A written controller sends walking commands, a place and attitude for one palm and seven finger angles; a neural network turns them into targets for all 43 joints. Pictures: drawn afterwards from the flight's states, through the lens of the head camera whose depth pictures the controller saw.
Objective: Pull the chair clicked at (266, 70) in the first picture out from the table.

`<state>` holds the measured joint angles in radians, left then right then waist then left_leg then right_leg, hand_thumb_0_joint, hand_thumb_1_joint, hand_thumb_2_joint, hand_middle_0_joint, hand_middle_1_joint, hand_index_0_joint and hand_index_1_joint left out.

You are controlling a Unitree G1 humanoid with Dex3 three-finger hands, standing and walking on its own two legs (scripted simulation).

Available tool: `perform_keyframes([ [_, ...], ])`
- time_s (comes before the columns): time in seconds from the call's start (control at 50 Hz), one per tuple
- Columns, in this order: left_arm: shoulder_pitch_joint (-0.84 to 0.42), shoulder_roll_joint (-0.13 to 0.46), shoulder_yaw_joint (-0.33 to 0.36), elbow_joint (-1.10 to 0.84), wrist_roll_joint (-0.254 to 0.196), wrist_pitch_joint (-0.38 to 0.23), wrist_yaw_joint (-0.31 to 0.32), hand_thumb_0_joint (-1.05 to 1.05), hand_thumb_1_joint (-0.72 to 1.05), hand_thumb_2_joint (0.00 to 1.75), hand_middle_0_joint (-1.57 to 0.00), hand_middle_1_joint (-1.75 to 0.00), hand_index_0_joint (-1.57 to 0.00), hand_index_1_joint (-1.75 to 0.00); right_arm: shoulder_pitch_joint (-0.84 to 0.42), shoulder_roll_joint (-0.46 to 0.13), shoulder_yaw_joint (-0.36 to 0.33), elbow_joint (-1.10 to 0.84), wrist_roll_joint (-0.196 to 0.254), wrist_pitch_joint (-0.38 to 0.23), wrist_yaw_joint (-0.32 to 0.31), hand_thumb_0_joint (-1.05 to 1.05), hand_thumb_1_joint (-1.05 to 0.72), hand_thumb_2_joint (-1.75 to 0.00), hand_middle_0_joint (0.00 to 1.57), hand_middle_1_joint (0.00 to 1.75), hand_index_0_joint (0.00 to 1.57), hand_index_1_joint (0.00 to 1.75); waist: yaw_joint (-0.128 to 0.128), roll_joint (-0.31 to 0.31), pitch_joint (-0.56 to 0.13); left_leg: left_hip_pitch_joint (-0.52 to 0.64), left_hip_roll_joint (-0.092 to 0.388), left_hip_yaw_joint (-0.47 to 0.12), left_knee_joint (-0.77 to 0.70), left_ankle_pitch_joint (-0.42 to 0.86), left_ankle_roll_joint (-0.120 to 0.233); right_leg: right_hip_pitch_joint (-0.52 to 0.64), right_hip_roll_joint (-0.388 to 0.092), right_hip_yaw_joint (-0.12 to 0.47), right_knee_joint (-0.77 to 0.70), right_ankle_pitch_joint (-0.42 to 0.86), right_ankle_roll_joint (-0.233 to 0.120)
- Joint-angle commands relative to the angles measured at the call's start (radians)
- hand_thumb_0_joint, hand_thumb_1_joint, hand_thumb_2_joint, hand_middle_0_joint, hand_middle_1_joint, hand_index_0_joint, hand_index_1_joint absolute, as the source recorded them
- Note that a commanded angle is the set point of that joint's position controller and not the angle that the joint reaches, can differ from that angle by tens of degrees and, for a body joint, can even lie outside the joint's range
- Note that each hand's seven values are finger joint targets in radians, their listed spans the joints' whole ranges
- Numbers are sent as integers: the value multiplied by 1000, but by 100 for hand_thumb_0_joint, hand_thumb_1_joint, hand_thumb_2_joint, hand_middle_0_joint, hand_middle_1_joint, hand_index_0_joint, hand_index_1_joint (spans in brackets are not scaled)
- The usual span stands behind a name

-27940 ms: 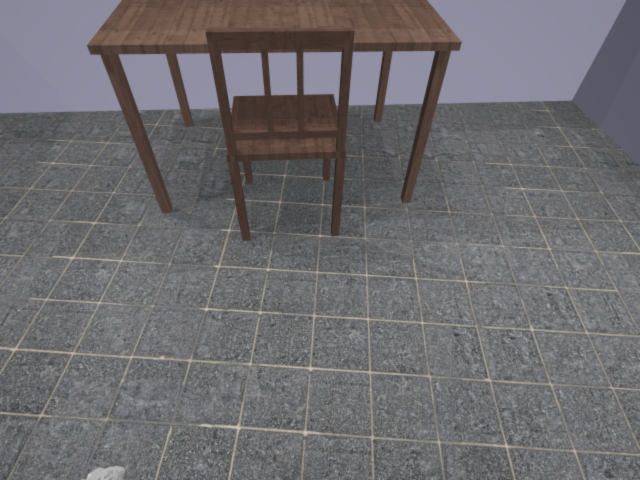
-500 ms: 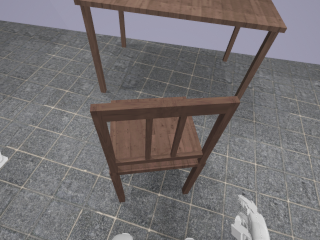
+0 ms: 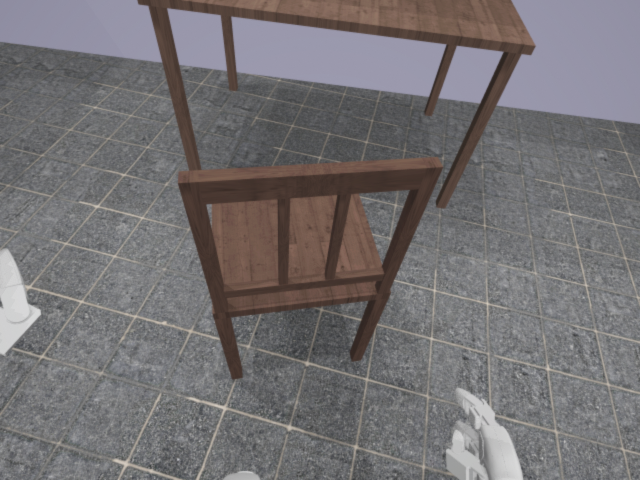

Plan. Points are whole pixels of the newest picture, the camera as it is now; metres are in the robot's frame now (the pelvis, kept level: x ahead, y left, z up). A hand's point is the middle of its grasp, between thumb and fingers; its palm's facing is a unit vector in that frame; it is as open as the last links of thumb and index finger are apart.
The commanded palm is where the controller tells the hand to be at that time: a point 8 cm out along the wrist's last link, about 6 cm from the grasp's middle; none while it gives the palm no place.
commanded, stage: stop stepping back and stand still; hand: left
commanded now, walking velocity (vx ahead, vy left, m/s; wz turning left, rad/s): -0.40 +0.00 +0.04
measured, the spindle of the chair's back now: (283, 243) +0.51 +0.11 -0.11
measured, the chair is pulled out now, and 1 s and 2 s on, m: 0.62 0.62 0.62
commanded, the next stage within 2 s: let the arm hang, fingers relaxed in 0.72 s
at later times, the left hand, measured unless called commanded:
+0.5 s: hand out of the picture +0.09 +0.24 +0.16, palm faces +0.45 -0.76 -0.48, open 7.4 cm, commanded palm +0.04 +0.28 +0.18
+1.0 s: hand out of the picture +0.10 +0.19 -0.09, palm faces +0.12 -0.95 -0.29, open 7.4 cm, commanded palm none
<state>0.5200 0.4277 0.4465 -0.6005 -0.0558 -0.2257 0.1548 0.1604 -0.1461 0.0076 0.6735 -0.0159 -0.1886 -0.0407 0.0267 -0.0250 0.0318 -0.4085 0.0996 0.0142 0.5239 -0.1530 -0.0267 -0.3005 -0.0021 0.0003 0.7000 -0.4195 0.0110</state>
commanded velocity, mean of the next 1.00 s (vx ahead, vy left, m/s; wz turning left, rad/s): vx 0.11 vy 0.04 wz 0.00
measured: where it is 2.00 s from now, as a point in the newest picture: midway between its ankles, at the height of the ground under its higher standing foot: outside the picture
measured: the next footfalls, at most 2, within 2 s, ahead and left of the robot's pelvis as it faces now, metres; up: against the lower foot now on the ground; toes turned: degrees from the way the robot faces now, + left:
right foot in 0.06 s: -0.03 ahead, -0.16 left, +0.00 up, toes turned +0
left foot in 0.32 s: -0.04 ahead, +0.09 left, +0.00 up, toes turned +3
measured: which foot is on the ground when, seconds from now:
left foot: down 0.00-0.10, up 0.12-0.30, down 0.32-1.00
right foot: up 0.00-0.04, down 0.06-1.00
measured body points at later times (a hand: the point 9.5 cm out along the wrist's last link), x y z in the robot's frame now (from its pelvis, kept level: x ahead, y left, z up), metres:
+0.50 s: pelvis -0.09 -0.03 +0.00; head -0.09 -0.02 +0.45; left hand +0.07 +0.28 +0.19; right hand +0.05 -0.29 -0.08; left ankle -0.08 +0.08 -0.73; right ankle -0.07 -0.16 -0.73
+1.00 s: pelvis -0.07 -0.02 +0.00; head -0.06 -0.03 +0.45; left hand +0.09 +0.24 -0.07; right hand +0.06 -0.27 -0.12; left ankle -0.08 +0.08 -0.73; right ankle -0.07 -0.16 -0.73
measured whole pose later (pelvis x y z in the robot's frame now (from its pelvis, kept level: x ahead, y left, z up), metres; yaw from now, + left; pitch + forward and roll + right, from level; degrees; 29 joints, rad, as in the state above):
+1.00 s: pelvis -0.07 -0.02 +0.00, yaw +3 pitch +1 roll +0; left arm 0.23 0.23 0.08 0.49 0.03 0.04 0.03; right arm 0.18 -0.23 -0.02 0.82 -0.02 -0.03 0.01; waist -0.02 0.01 0.00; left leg -0.29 -0.01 0.01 0.58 -0.30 0.02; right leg -0.29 -0.06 -0.04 0.57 -0.30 0.03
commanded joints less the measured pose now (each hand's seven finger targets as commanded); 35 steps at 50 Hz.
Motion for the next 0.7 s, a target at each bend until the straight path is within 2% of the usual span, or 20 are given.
perform_keyframes([
  [0.0,20,190,147,-174,-18,-71,-7,0,90,90,-20,-30,-20,-30,-61,-198,-67,-141,10,-38,-15,0,-90,-90,20,30,20,30,-10,279,-184,152,164,-189,-97,120,120,84,-6,-24,-270,165,1],
  [0.04,121,220,185,-138,-12,-70,-17,0,90,90,-20,-30,-20,-30,-43,-183,-64,-174,25,-16,-6,0,-90,-90,20,30,20,30,-8,158,-207,113,57,-81,9,-146,62,149,-48,-38,-408,265,2],
  [0.06,124,196,146,-154,-6,-68,-19,0,90,90,-20,-30,-20,-30,-1,-172,-71,-187,31,5,-3,0,-90,-90,20,30,20,30,-33,-29,-216,96,-42,22,160,-228,10,119,-132,29,-413,324,-51],
  [0.08,144,224,149,-142,-9,-56,-18,0,90,90,-20,-30,-20,-30,-6,-180,-90,-211,44,20,-9,0,-90,-90,20,30,20,30,-34,-291,-189,57,-133,20,393,-258,-12,-2,-285,260,-468,289,-133],
  [0.1,139,223,181,-108,-14,-34,1,0,90,90,-20,-30,-20,-30,-45,-155,-87,-206,56,31,-17,0,-90,-90,20,30,20,30,-31,-271,-139,14,-111,-36,522,-260,1,-49,-349,289,-460,379,-178],
  [0.12,126,203,177,-93,-15,-26,14,0,90,90,-20,-30,-20,-30,-41,-130,-66,-192,52,42,-21,0,-90,-90,20,30,20,30,-55,-184,-139,-19,-88,-65,541,-270,4,-13,-350,237,-421,397,-183],
  [0.14,114,194,170,-78,-12,-19,20,0,90,90,-20,-30,-20,-30,-47,-122,-49,-192,45,50,-22,0,-90,-90,20,30,20,30,-62,-85,-142,-11,-76,-63,472,-291,16,2,-335,192,-396,351,-160],
  [0.16,110,198,174,-41,-1,-21,26,0,90,90,-20,-30,-20,-30,-48,-123,-43,-193,43,53,-31,0,-90,-90,20,30,20,30,-62,-97,-116,8,-66,-48,355,-286,24,18,-302,152,-384,325,-130],
  [0.22,40,180,134,-18,17,-35,34,0,90,90,-20,-30,-20,-30,-32,-159,-55,-180,35,25,-44,0,-90,-90,20,30,20,30,-59,-132,-82,132,-90,13,-22,-200,48,56,-243,121,-367,224,-74],
  [0.26,30,167,100,-49,15,-47,32,0,90,90,-20,-30,-20,-30,-26,-181,-70,-177,34,-2,-48,0,-90,-90,20,30,20,30,-45,-63,-59,171,-60,-4,-175,-120,66,109,-199,117,-341,241,-49],
  [0.3,47,173,94,-101,18,-54,22,0,90,90,-20,-30,-20,-30,-21,-208,-91,-190,45,-17,-41,0,-90,-90,20,30,20,30,-29,3,-82,204,3,-50,-192,42,74,160,-138,89,-290,335,-24],
  [0.32,86,173,101,-74,20,-53,17,0,90,90,-20,-30,-20,-30,-14,-200,-86,-181,48,-16,-36,0,-90,-90,20,30,20,30,-32,78,-98,198,19,-75,-199,-24,80,140,-125,58,-292,223,-11],
  [0.34,71,182,111,-99,29,-54,16,0,90,90,-20,-30,-20,-30,-20,-192,-76,-178,45,-15,-31,0,-90,-90,20,30,20,30,-33,220,-78,161,27,-110,-232,-94,92,124,-100,18,-268,153,-3],
  [0.36,30,165,95,-133,39,-59,19,0,90,90,-20,-30,-20,-30,-24,-188,-71,-181,43,-16,-31,0,-90,-90,20,30,20,30,-36,258,-48,93,44,-130,-257,-165,99,137,-75,-20,-230,127,1],
  [0.38,10,173,102,-123,43,-61,23,0,90,90,-20,-30,-20,-30,-27,-191,-70,-177,43,-19,-32,0,-90,-90,20,30,20,30,-34,247,-24,21,54,-144,-269,-251,107,162,-62,-33,-211,123,2],
  [0.44,-7,185,118,-93,41,-64,28,0,90,90,-20,-30,-20,-30,-6,-191,-75,-161,48,-29,-36,0,-90,-90,20,30,20,30,-36,133,-34,-20,34,-133,-237,-409,108,181,-50,-26,-251,84,-5],
  [0.5,-24,144,92,-56,41,-56,31,0,90,90,-20,-30,-20,-30,-8,-189,-67,-160,41,-27,-43,0,-90,-90,20,30,20,30,-44,157,-4,-45,22,-131,-230,-515,105,131,-33,-4,-260,4,-20],
  [0.54,-36,143,84,-24,38,-46,29,0,90,90,-20,-30,-20,-30,-7,-184,-63,-155,43,-23,-45,0,-90,-90,20,30,20,30,-44,128,13,-39,13,-119,-204,-502,99,101,-33,19,-294,-14,-27],
  [0.62,-93,126,59,-11,37,-33,25,0,90,90,-20,-30,-20,-30,-11,-174,-54,-147,27,-15,-44,0,-90,-90,20,30,20,30,-53,-3,12,40,-32,-75,-91,-394,85,16,-77,123,-396,-75,-50],
  [0.68,-115,132,56,-39,34,-28,27,0,90,90,-20,-30,-20,-30,-22,-171,-46,-148,22,-14,-43,0,-90,-90,20,30,20,30,-52,-2,-14,103,-32,-70,-93,-277,82,28,-93,128,-394,24,-53],
])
